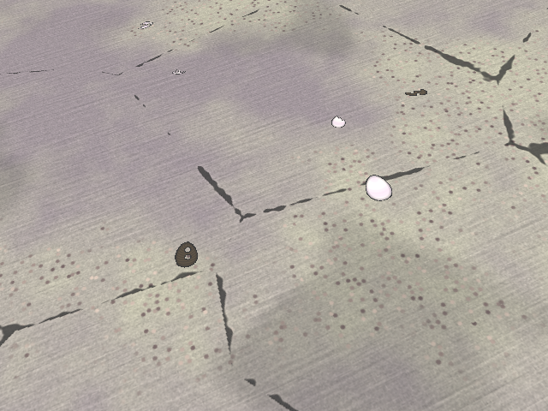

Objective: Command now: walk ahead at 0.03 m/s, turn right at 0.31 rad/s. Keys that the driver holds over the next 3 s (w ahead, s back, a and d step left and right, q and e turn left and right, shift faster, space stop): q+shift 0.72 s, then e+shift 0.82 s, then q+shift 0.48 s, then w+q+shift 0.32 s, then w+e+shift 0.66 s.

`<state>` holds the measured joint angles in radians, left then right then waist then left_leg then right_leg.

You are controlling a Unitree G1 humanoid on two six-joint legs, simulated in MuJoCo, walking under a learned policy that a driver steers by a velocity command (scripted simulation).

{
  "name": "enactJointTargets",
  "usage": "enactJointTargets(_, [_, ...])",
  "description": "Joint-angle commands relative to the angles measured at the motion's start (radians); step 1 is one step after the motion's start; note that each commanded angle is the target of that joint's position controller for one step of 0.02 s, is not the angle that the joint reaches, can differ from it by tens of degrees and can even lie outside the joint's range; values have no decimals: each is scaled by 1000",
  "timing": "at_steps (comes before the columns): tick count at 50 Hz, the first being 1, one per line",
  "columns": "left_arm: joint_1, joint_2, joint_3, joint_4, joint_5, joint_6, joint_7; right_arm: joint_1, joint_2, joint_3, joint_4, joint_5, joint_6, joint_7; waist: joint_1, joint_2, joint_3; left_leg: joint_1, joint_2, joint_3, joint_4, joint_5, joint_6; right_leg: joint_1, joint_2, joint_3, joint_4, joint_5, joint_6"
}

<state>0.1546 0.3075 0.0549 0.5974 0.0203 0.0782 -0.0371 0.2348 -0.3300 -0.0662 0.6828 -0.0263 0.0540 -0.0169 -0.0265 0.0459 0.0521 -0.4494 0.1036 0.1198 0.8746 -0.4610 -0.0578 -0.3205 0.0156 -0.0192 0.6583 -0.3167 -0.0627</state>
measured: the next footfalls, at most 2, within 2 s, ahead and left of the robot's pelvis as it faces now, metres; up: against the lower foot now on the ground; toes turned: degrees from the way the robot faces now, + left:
left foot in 0.36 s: +0.00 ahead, +0.09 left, +0.00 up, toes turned +15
right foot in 0.86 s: +0.14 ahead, -0.05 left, +0.00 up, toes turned +38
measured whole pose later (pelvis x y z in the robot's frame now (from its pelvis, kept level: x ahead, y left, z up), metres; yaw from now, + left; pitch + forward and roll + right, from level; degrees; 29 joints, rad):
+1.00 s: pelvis +0.03 -0.01 +0.02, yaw +30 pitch +0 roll +2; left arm 0.24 0.26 0.01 0.74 0.01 0.03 0.00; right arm 0.15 -0.28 -0.03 0.71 -0.02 0.06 -0.01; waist 0.03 0.02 0.05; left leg -0.26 -0.11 -0.14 0.65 -0.43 0.00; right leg -0.27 0.06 0.12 0.44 -0.17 -0.04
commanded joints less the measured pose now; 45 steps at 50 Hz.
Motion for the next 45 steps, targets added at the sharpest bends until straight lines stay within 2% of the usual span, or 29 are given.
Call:
enactJointTargets(1, [-8, 119, 24, -45, 10, -20, 34, -5, -43, -1, -59, 27, 2, 3, 18, -219, -52, -90, -28, -115, 185, 37, 4, 76, -263, 237, -368, 400, -160])
enactJointTargets(2, [-68, 79, 7, -49, 5, -29, 44, 45, -57, -7, -19, 17, 0, 9, -7, -227, -70, -40, -45, -87, 183, 92, 10, 89, -215, 159, -356, 459, -135])
enactJointTargets(3, [-94, 13, -18, -42, 0, -36, 48, 92, -64, -10, 29, 8, 4, 18, -18, -177, -103, 8, -59, -87, 185, 127, 13, 120, -180, 92, -371, 467, -105])
enactJointTargets(4, [-76, 9, -27, -38, 4, -47, 52, 109, -44, -4, 34, 17, 9, 26, -11, -197, -106, 86, -71, -116, 118, 102, 14, 86, -219, 67, -363, 509, -116])
enactJointTargets(5, [-69, 27, -22, -25, 7, -51, 56, 93, -46, -4, 32, 25, 9, 34, -4, -181, -75, 74, -81, -121, 73, 95, 19, 119, -226, 48, -349, 505, -110])
enactJointTargets(7, [-22, 78, -2, -6, 6, -45, 63, 61, -56, -9, 24, 24, 9, 42, 34, -164, -58, 34, -91, -103, 27, 67, 32, 194, -253, 65, -324, 441, -115])
enactJointTargets(8, [2, 92, 3, 4, 2, -41, 67, 49, -56, -11, 15, 19, 9, 44, 47, -160, -57, 15, -87, -98, 10, 48, 38, 228, -282, 80, -309, 465, -128])
enactJointTargets(10, [20, 92, 7, 14, 3, -37, 68, 41, -43, -9, 2, 20, 10, 46, 58, -150, -61, 19, -81, -83, -16, 6, 46, 252, -313, 85, -288, 493, -145])
enactJointTargets(15, [-5, 95, 18, 29, 7, -40, 66, 50, -20, -10, -27, 33, 8, 52, 42, -164, -66, 88, -89, -38, -134, -22, 71, 229, -338, 53, -230, 521, -133])
enactJointTargets(17, [-32, 104, 26, 34, -2, -43, 65, 93, -7, -10, -25, 31, -3, 52, -1, -141, -86, 194, -106, -26, -308, 114, 95, 183, -316, -6, -145, 463, -78])
enactJointTargets(18, [-20, 100, 31, 42, -3, -46, 64, 113, -37, -18, -24, 21, -16, 45, -20, -64, -84, 268, -80, -131, -447, 259, 123, 105, -270, -60, -31, 313, -7])
enactJointTargets(19, [-5, 54, 23, 14, 5, -42, 62, 146, -169, -49, -33, 4, -34, 35, -9, 179, -86, 388, 154, -503, -540, 574, 194, -123, -135, -151, 241, -29, 76])
enactJointTargets(20, [-127, 23, 6, -49, -4, -29, 67, 212, -246, -77, -19, 9, -30, 37, -64, 277, -49, 379, 267, -719, -543, 908, 369, -311, 44, -36, 400, -373, 97])
enactJointTargets(21, [-112, 35, 5, -34, 4, -26, 68, 220, -215, -75, -22, 21, -26, 34, -57, 116, -62, 419, 243, -641, -532, 854, 398, -344, 1, 55, 500, -338, 100])
enactJointTargets(22, [-99, 41, 6, -17, -3, -31, 63, 155, -177, -66, -31, 29, -18, 27, -28, 51, -37, 395, 185, -563, -531, 739, 375, -351, -19, 75, 512, -236, 97])
enactJointTargets(23, [-88, 54, 11, -3, -7, -41, 61, 72, -147, -56, -48, 28, -6, 19, 9, 19, -17, 370, 114, -502, -537, 662, 325, -344, -35, 82, 466, -144, 99])
enactJointTargets(24, [-80, 74, 16, 0, 5, -45, 58, 28, -128, -51, -62, 36, -2, 13, 18, 36, -28, 379, 77, -478, -533, 673, 300, -336, -35, 77, 445, -93, 106])
enactJointTargets(25, [-51, 74, 16, 18, 13, -41, 53, 23, -120, -49, -67, 37, 1, 14, 18, 21, -65, 381, 54, -462, -536, 679, 291, -310, -24, 71, 452, -65, 116])
enactJointTargets(26, [-40, 68, 13, 18, 9, -38, 51, 41, -129, -52, -64, 36, -1, 17, 17, 33, -72, 382, 51, -466, -516, 738, 296, -295, -20, 70, 428, -66, 124])
enactJointTargets(29, [-54, 63, 6, 14, 1, -34, 51, 70, -152, -64, -53, 29, -1, 19, -8, 25, -88, 412, 19, -494, -501, 652, 281, -303, -6, 76, 319, -45, 136])
enactJointTargets(33, [-85, 82, 4, -1, 3, -38, 52, 71, -180, -74, -63, 20, 5, 22, -28, 61, -83, 369, 7, -598, -502, 499, 278, -276, 18, 100, 217, -38, 129])
enactJointTargets(36, [-91, 95, 2, -6, -2, -49, 56, 42, -193, -79, -75, 13, 5, 28, -25, 79, -80, 320, -10, -663, -487, 490, 269, -210, 43, 115, 141, -38, 111])
enactJointTargets(39, [-8, 105, 3, 27, -14, -59, 63, -6, -152, -59, -78, 6, 1, 25, -6, 115, -120, 289, -8, -616, -445, 651, 237, -64, 30, 78, 59, -40, 84])
enactJointTargets(41, [37, 88, -2, 42, -14, -63, 65, -31, -117, -39, -69, 12, 1, 18, 20, 108, -124, 238, -16, -600, -422, 659, 203, 76, 16, 55, -81, 27, 61])
enactJointTargets(42, [57, 59, -11, 52, -7, -67, 66, -43, -85, -22, -63, 22, 0, 9, 44, 80, -119, 188, -35, -583, -415, 541, 167, 181, -3, 64, -237, 138, 44])
enactJointTargets(43, [12, 45, -26, 45, 6, -73, 69, 4, -17, 5, -43, 15, -4, 3, 16, -30, -116, 158, -86, -528, -386, 325, 116, 238, -95, 208, -375, 146, 28])
enactJointTargets(44, [-62, 98, -32, 19, 15, -77, 69, 93, 7, 15, -26, 5, -4, 5, -49, -210, -105, 122, -192, -384, -286, 45, 76, 225, -274, 475, -451, 158, -20])
enactJointTargets(45, [-21, 126, -26, 48, 15, -72, 53, 70, -78, -8, -17, 5, 9, -3, -33, -228, -77, 192, -203, -307, -331, -36, 74, 86, -308, 571, -451, 179, -113])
